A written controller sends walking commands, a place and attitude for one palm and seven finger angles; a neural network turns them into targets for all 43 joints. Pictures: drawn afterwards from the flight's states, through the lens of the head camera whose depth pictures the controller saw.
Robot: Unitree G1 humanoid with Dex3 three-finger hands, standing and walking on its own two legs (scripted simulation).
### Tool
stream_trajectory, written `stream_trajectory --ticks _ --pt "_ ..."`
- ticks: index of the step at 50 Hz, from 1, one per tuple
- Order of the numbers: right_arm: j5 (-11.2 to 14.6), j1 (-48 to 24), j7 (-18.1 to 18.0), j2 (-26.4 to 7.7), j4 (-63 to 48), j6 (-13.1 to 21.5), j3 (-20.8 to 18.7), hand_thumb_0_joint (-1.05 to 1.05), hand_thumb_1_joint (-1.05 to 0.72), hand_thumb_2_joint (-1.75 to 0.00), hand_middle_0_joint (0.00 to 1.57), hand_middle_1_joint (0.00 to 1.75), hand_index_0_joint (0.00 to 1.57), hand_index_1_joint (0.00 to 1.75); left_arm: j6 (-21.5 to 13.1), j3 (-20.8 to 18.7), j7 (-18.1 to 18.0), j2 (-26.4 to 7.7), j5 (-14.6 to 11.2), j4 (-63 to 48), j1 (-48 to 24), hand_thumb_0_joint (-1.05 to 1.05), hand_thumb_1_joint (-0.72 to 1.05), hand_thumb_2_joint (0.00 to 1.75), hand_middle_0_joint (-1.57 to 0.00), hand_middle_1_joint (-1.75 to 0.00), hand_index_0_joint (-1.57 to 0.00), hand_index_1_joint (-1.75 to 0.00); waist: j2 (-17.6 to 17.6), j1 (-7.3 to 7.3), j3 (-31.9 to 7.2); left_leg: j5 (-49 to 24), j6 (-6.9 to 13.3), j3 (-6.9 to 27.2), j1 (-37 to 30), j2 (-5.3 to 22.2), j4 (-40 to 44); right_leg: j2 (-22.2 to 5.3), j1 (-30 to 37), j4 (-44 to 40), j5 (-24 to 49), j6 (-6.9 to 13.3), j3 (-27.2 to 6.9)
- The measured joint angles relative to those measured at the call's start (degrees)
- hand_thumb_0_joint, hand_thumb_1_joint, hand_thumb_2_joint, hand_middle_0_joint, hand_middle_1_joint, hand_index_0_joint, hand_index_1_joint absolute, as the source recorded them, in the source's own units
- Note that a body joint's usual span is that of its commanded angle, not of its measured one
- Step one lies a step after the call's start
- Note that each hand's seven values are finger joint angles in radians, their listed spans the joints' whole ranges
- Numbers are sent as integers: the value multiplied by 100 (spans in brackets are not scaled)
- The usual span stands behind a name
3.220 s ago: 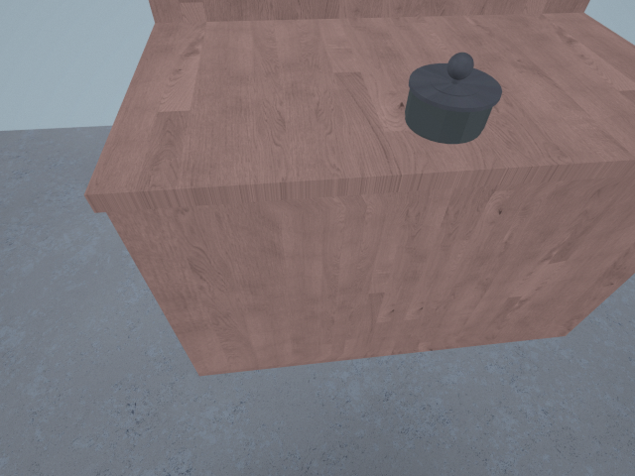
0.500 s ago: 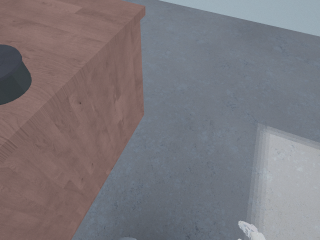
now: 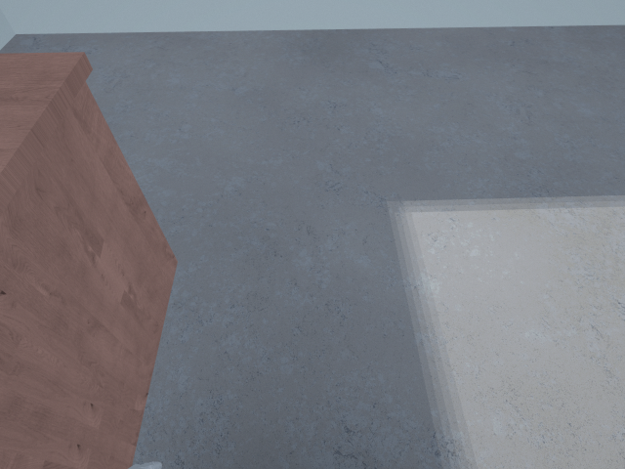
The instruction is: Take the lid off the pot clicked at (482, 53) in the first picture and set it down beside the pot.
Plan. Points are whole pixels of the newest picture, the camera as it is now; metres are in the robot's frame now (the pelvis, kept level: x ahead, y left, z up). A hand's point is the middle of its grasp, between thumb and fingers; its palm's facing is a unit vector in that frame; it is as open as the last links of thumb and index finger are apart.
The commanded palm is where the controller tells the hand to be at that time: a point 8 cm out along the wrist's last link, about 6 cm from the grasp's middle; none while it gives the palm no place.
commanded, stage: walk to a spot facing it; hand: left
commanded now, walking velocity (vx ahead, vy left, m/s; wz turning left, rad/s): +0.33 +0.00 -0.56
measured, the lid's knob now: out of the picture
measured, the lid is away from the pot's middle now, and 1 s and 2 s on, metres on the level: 0.00 0.00 0.00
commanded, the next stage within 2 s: turn to face it in 1.00 s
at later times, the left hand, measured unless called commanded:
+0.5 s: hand (196, 450) +0.17 +0.19 -0.19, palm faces -0.11 -0.98 -0.15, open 7.4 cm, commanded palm none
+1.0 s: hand (300, 230) +0.59 +0.05 -0.16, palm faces -0.51 -0.85 -0.15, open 7.4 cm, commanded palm none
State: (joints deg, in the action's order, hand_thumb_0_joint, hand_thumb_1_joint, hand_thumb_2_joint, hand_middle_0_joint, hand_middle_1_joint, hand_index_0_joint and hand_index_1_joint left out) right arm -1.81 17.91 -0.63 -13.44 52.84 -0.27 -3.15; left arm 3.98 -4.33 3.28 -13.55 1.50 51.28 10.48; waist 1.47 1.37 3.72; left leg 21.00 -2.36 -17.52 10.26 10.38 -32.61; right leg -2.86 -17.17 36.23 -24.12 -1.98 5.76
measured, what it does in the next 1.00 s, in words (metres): walks ahead, turning right: right foot, then left foot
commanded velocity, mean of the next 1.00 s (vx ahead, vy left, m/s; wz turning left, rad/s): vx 0.29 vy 0.00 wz -0.48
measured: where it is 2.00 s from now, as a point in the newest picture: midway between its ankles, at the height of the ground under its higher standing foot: (361, 361)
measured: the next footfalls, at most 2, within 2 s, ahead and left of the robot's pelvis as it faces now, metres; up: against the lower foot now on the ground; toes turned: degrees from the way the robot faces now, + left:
right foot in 0.02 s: +0.04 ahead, -0.13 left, +0.00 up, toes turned -7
left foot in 0.46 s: +0.33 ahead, +0.08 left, +0.00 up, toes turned -4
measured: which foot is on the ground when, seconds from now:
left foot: down 0.00-0.00, up 0.02-0.44, down 0.46-1.00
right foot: up 0.00-0.00, down 0.02-0.48, up 0.50-1.00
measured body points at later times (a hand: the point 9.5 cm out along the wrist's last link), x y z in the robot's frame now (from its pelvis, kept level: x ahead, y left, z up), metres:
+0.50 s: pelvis +0.19 +0.01 -0.02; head +0.24 +0.03 +0.43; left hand +0.18 +0.24 -0.18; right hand +0.28 -0.25 -0.13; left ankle +0.29 +0.09 -0.73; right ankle +0.01 -0.11 -0.71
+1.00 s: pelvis +0.39 -0.04 +0.00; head +0.45 -0.06 +0.44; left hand +0.61 +0.10 -0.15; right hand +0.21 -0.19 -0.14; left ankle +0.29 +0.09 -0.73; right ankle +0.48 -0.19 -0.70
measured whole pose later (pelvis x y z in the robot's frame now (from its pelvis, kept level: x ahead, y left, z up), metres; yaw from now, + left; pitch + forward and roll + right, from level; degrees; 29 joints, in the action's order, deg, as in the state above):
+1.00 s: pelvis +0.39 -0.04 +0.00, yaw -28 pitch +0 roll -1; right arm -1.4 26.6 -1.3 -7.3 60.4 3.2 -1.5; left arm 1.7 -3.8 2.7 -10.6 1.8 52.8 4.8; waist -0.3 3.1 6.7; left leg 25.4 -1.7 -23.5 -4.6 5.4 -22.3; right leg -2.1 -33.3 41.3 -10.2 0.9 10.0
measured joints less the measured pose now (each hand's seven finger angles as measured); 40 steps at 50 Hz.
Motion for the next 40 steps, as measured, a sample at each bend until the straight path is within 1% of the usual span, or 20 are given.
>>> stream_trajectory --ticks 1,2,3,4,5,7,12,16,20,22,23,24,25,26,28,29,31,33,37,40 --pt "21 103 14 -64 42 -16 -25 0 -90 -90 21 30 20 30 -100 17 -5 6 6 -45 -27 1 91 90 -20 -30 -19 -30 69 19 -27 219 8 39 143 104 -379 67 118 -297 307 127 28" --pt "34 146 24 -128 125 -76 -46 0 -90 -90 20 30 20 30 -207 37 -38 33 -7 -64 -68 1 91 90 -20 -30 -20 -30 155 24 -14 620 -11 301 381 138 -995 139 79 -206 548 230 41" --pt "28 154 32 -176 220 -155 -57 0 -91 -90 20 30 20 30 -296 60 -84 66 -35 -82 -76 1 91 90 -20 -30 -20 -30 210 35 0 851 -18 655 667 65 -1684 185 87 -103 547 299 51" --pt "28 156 47 -207 301 -216 -65 0 -91 -90 20 30 20 30 -365 77 -129 99 -58 -97 -36 1 91 90 -20 -30 -20 -30 235 29 -16 842 -8 925 938 -27 -2269 224 155 -119 493 342 42" --pt "26 150 66 -219 357 -248 -75 0 -91 -90 20 30 20 30 -410 83 -169 126 -73 -97 36 1 91 90 -20 -30 -20 -30 226 2 -50 709 -8 1082 1167 -99 -2692 258 257 -222 460 368 -3" --pt "4 88 104 -209 387 -237 -84 1 -91 -90 20 30 20 30 -454 86 -228 161 -83 -48 221 1 91 90 -20 -30 -20 -30 164 -31 -120 283 -69 1215 1535 -157 -3065 315 498 -554 503 387 -136" --pt "1 -253 168 -88 169 -57 -89 1 -91 -90 20 30 20 30 -560 159 -233 238 -69 227 629 1 90 90 -20 -30 -20 -30 10 -32 -117 -544 -247 1324 2132 -150 -2659 413 1032 -1291 690 410 -452" --pt "19 -574 200 18 41 19 -63 1 -91 -90 20 30 20 30 -621 212 -239 339 -54 436 887 1 90 90 -20 -30 -20 -30 -33 -149 -55 -846 -260 1371 2376 -199 -2183 477 1379 -1565 604 361 -658" --pt "44 -876 228 133 -42 79 -12 0 -91 -90 20 30 20 30 -626 220 -276 394 -24 627 1117 1 90 90 -20 -30 -20 -30 -91 -322 -5 -864 -161 1303 2245 -342 -1392 474 1717 -1622 320 244 -840" --pt "55 -988 224 203 -100 162 27 0 -91 -90 20 30 20 30 -612 196 -292 379 -20 724 1227 1 90 90 -21 -30 -20 -30 -175 -390 13 -807 -66 1221 1945 -481 -791 417 1833 -1449 47 154 -945" --pt "50 -1019 209 229 -144 237 58 0 -91 -90 20 30 20 30 -607 176 -293 366 -29 769 1296 1 90 90 -21 -30 -20 -30 -220 -406 13 -850 -14 1177 1707 -562 -435 386 1809 -1167 -169 125 -1013" --pt "26 -1062 178 273 -172 329 78 0 -91 -90 20 30 20 30 -582 136 -287 341 -52 830 1316 1 90 90 -21 -30 -20 -30 -288 -387 43 -1001 196 1111 1616 -609 -427 350 1638 -583 -391 151 -1047" --pt "6 -1092 147 320 -196 398 102 0 -91 -90 20 30 20 30 -530 101 -277 309 -79 896 1266 1 90 90 -21 -30 -20 -30 -350 -383 95 -869 368 1022 1594 -615 -655 342 1309 362 -521 199 -1066" --pt "-4 -1085 119 357 -216 430 134 0 -91 -90 20 30 20 30 -480 74 -270 278 -84 942 1200 1 90 90 -20 -30 -20 -30 -380 -381 133 -673 478 938 1507 -599 -790 370 933 1350 -526 253 -1062" --pt "-10 -981 63 448 -175 451 169 0 -91 -90 20 30 20 30 -425 18 -260 204 -56 976 1037 1 90 90 -20 -30 -20 -30 -427 -367 141 -448 554 779 1178 -598 -656 338 192 2839 -109 306 -925" --pt "-5 -895 36 496 -131 459 181 0 -91 -90 20 30 20 30 -410 -12 -245 165 -36 950 939 1 91 90 -20 -30 -20 -30 -446 -362 133 -464 538 709 985 -612 -462 272 -143 3264 173 299 -823" --pt "22 -691 -10 584 9 487 198 0 -91 -90 20 30 20 30 -391 -59 -214 100 -5 831 738 1 91 90 -20 -30 -20 -30 -464 -381 118 -525 522 573 600 -650 -24 128 -712 3619 663 247 -669" --pt "105 -491 -125 569 92 542 66 -1 -94 -90 21 30 20 30 -370 -96 -206 87 9 677 589 1 91 90 -20 -30 -20 -30 -447 -374 64 -569 521 430 271 -689 374 41 -1193 3667 976 188 -625" --pt "114 -111 -128 455 307 523 50 -2 -95 -90 21 30 20 30 -285 -149 -182 86 37 451 344 1 91 90 -20 -30 -19 -30 -412 -332 -55 -526 527 140 -269 -757 924 -108 -1901 3524 1419 69 -530" --pt "114 168 -118 463 446 498 84 -1 -94 -90 20 30 20 30 -217 -159 -150 86 51 364 163 1 91 90 -20 -30 -19 -30 -416 -262 -73 -397 487 -58 -606 -781 1146 -195 -2198 3227 1638 4 -402"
